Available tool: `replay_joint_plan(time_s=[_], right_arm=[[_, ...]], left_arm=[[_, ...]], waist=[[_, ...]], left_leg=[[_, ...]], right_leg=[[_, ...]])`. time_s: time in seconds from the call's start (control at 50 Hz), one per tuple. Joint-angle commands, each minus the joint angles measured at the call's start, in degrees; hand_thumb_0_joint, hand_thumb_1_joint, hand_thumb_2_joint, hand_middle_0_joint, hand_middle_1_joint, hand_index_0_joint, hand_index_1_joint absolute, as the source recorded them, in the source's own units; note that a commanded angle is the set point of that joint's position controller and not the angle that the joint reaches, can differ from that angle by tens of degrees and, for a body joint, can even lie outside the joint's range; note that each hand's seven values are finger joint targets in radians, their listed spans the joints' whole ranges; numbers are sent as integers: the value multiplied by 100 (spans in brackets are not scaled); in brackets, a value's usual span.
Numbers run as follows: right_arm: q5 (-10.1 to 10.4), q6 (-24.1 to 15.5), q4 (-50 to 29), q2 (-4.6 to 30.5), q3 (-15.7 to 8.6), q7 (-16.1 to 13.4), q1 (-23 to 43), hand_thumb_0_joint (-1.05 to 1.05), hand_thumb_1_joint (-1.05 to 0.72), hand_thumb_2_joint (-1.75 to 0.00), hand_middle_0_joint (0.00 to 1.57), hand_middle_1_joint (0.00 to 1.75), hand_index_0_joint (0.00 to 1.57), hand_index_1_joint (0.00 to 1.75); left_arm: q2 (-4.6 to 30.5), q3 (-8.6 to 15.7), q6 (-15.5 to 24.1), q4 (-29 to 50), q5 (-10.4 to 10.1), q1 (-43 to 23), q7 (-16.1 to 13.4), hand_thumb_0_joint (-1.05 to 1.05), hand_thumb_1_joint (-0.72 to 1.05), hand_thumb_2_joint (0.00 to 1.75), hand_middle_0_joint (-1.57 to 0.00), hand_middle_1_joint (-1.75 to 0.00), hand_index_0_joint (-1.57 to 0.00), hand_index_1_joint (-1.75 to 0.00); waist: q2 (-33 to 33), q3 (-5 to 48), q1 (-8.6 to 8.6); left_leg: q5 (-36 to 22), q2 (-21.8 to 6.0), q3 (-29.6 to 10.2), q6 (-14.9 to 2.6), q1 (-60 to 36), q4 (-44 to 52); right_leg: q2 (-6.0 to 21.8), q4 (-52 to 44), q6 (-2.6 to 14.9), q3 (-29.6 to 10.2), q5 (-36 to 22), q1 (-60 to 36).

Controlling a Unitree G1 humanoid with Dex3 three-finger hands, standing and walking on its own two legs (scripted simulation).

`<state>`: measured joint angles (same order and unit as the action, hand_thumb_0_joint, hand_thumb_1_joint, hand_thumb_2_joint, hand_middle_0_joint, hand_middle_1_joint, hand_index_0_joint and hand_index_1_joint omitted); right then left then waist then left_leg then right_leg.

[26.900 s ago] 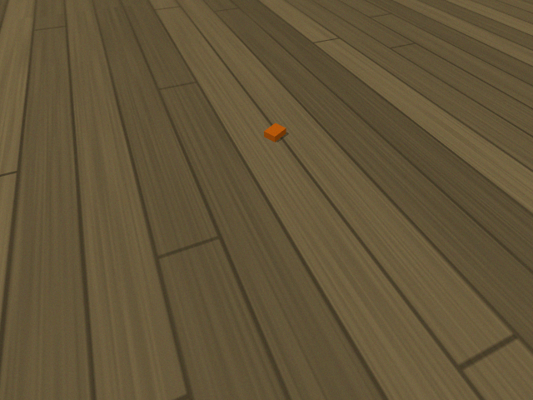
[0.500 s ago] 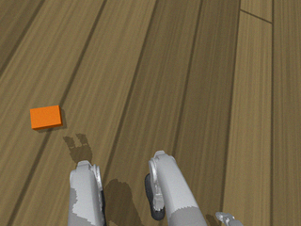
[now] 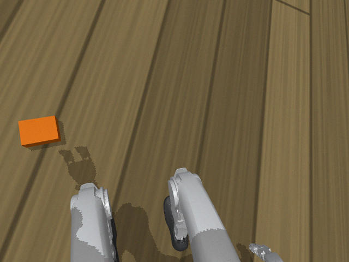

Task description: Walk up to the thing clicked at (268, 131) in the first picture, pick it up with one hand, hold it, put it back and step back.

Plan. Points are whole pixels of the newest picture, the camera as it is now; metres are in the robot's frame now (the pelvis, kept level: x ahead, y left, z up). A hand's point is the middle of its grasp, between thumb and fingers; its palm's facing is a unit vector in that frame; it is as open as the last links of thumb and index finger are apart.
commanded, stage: approach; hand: left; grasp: from above
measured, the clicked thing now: (40, 131) +0.52 +0.33 -0.47
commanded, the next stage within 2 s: rest palm in 0.80 s
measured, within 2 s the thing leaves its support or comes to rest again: neither
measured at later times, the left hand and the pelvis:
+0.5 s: hand (23, 126) +0.50 +0.33 -0.32, palm faces -0.44 -0.05 -0.89, open 14.3 cm; pelvis -0.01 -0.01 -0.15, yaw -3 degrees
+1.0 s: hand (31, 121) +0.53 +0.32 -0.37, palm faces -0.38 -0.05 -0.92, open 14.3 cm; pelvis +0.00 -0.01 -0.18, yaw -7 degrees
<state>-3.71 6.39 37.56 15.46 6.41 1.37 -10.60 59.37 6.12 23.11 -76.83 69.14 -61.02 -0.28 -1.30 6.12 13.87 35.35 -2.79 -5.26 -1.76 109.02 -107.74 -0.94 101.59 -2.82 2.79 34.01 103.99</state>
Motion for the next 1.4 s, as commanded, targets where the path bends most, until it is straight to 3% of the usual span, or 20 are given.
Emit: replay_joint_plan(time_s=[0.0, 0.1, 0.28, 0.34, 0.5, 0.66, 0.78, 0.84, 0.9, 0.98, 1.0, 1.02, 1.06, 1.08, 1.14, 1.2, 1.22, 1.28, 1.34, 1.38], right_arm=[[-112, -43, -50, 1278, -390, -28, -971, 0, -91, -90, 20, 30, 20, 30], [-243, -46, 40, 1371, -397, 114, -920, 0, -91, -90, 20, 30, 20, 30], [-419, -185, 195, 1548, -329, 319, -1006, 0, -92, -90, 20, 30, 20, 30], [-440, -274, 232, 1589, -291, 338, -984, 0, -92, -90, 20, 30, 20, 30], [-513, -535, 293, 1685, -28, 375, -982, 0, -92, -90, 20, 30, 20, 30], [-641, -738, 141, 1864, 286, 431, -939, 0, -92, -90, 20, 30, 20, 30], [-689, -853, -37, 1982, 338, 483, -869, 0, -92, -90, 20, 30, 20, 30], [-679, -912, -100, 2012, 301, 519, -928, 0, -92, -90, 20, 30, 20, 30], [-642, -922, -120, 1995, 267, 562, -836, 0, -92, -91, 20, 30, 20, 30], [-598, -827, -227, 2052, 188, 611, -864, 0, -92, -91, 20, 30, 20, 30], [-590, -762, -190, 2152, 145, 595, -939, 0, -92, -91, 20, 30, 20, 30], [-594, -742, -206, 2082, 247, 611, -904, 0, -92, -91, 20, 30, 20, 30], [-593, -703, -216, 2203, 256, 573, -905, 0, -92, -91, 20, 30, 20, 30], [-599, -692, -172, 2150, 316, 566, -921, 0, -92, -91, 20, 30, 20, 30], [-674, -679, -233, 2146, 475, 519, -760, 0, -92, -91, 20, 30, 20, 30], [-753, -622, -251, 2137, 621, 484, -505, 0, -91, -91, 20, 30, 20, 30], [-785, -585, -236, 2237, 623, 467, -430, 0, -91, -91, 20, 30, 20, 30], [-877, -504, -277, 2186, 690, 433, -125, 0, -91, -90, 20, 30, 20, 30], [-926, -569, -200, 2193, 632, 386, 36, 0, -91, -90, 20, 30, 20, 30], [-983, -644, -84, 2175, 600, 384, 117, 0, -91, -90, 20, 30, 20, 30]], left_arm=[[1463, 214, 150, 420, 59, -1609, -441, 0, -54, 94, -7, -107, -8, -106], [1842, 486, 262, 464, 332, -1979, -980, 0, -55, 95, -8, -106, -9, -105], [1915, 531, -42, 172, 743, -2500, -1893, 0, -61, 102, -7, -105, -6, -106], [1804, 454, -220, -96, 763, -2608, -2078, 0, -61, 101, -7, -105, -6, -105], [1663, 100, -535, -721, 726, -2541, -2224, 0, -58, 99, -6, -108, -7, -107], [2152, 280, -567, -846, 827, -2270, -2610, 0, -58, 98, -6, -107, -8, -106], [2577, 630, -797, -541, 773, -2191, -2938, 0, -58, 98, -7, -104, -8, -103], [2632, 681, -1021, -357, 703, -2030, -2839, 0, -59, 99, -7, -102, -7, -102], [2623, 725, -1225, -202, 479, -1605, -2569, 0, -61, 102, -6, -99, -5, -100], [2216, 514, -1315, -279, 208, -1172, -1959, 0, -61, 103, -6, -99, -4, -101], [2221, 606, -1311, -534, 126, -995, -1840, 0, -61, 102, -6, -99, -5, -101], [1660, 144, -1260, -493, 65, -1189, -1646, 0, -61, 102, -6, -100, -5, -102], [1716, 203, -1113, -708, -10, -1076, -1456, 0, -61, 102, -6, -102, -5, -103], [1468, -71, -967, -472, -75, -1398, -1349, 0, -58, 99, -6, -104, -6, -104], [1702, -40, -471, -470, -108, -1476, -1328, 0, -57, 98, -6, -106, -7, -105], [1986, 45, 78, -479, 62, -1463, -1598, 0, -57, 99, -6, -104, -7, -104], [2275, 256, 219, -529, 155, -1397, -1766, 0, -57, 99, -6, -104, -6, -104], [2582, 397, 483, -214, 575, -1487, -2356, 0, -59, 102, -6, -101, -5, -102], [2558, 543, 376, -188, 856, -1495, -3060, 0, -61, 104, -6, -98, -4, -100], [2256, 432, 190, -539, 969, -1395, -3456, 0, -61, 105, -6, -96, -3, -98]], waist=[[-1464, 3010, 107], [-1796, 3619, 38], [-2349, 3850, 335], [-2386, 3584, 485], [-2021, 3226, 821], [-2400, 2986, 903], [-2958, 3077, 822], [-2941, 3074, 755], [-2919, 3134, 513], [-2388, 2835, 661], [-2045, 2644, 723], [-1935, 2313, 903], [-1403, 2081, 1041], [-1407, 1889, 1078], [-1375, 1904, 1028], [-1642, 2098, 857], [-1833, 2079, 812], [-2467, 2426, 701], [-2786, 2449, 759], [-2760, 2313, 856]], left_leg=[[-962, 53, -134, -17, -2673, 839], [-1258, 89, -83, 17, -2636, 212], [-1071, 123, -56, 52, -2224, -708], [-693, 128, -91, 75, -1865, -904], [-517, 148, -14, 17, -849, -1623], [-1184, 56, -115, 62, -1089, -2024], [-1667, -17, -160, 117, -1279, -2121], [-1683, -27, -117, 88, -1201, -2217], [-1637, -27, -125, 79, -1059, -2162], [-1529, -33, -175, 55, -577, -2139], [-1356, -36, -223, 48, -368, -2148], [-1212, -21, -227, 36, -149, -2185], [-884, -13, -302, -18, 122, -2185], [-754, -8, -338, 2, 134, -2186], [-590, -30, -463, 46, -87, -2205], [-416, -29, -474, 83, -441, -2181], [-381, -25, -476, 111, -569, -2150], [-500, -88, -491, 173, -1159, -2031], [-934, -112, -470, 214, -1429, -1997], [-1020, -121, -426, 203, -1217, -2095]], right_leg=[[-156, -426, 511, 271, -804, -406], [-131, 210, 480, 301, -987, -82], [-106, 1044, 433, 535, -864, 577], [-90, 1295, 436, 637, -636, 892], [-161, 1604, 399, 744, -617, 640], [-272, 2018, 393, 888, -1193, 547], [-311, 2223, 405, 937, -1560, 446], [-323, 2195, 395, 899, -1582, 420], [-350, 2160, 404, 899, -1478, 346], [-347, 2098, 386, 945, -1422, 220], [-343, 2061, 399, 1002, -1290, 289], [-332, 2011, 400, 995, -1207, 363], [-343, 1927, 373, 1064, -1023, 301], [-339, 1914, 370, 1079, -883, 451], [-350, 1910, 374, 1145, -696, 411], [-413, 1993, 364, 1182, -547, 329], [-404, 2023, 367, 1200, -502, 358], [-422, 2235, 373, 1202, -610, 465], [-402, 2377, 386, 1234, -967, 725], [-437, 2377, 398, 1252, -1068, 884]])
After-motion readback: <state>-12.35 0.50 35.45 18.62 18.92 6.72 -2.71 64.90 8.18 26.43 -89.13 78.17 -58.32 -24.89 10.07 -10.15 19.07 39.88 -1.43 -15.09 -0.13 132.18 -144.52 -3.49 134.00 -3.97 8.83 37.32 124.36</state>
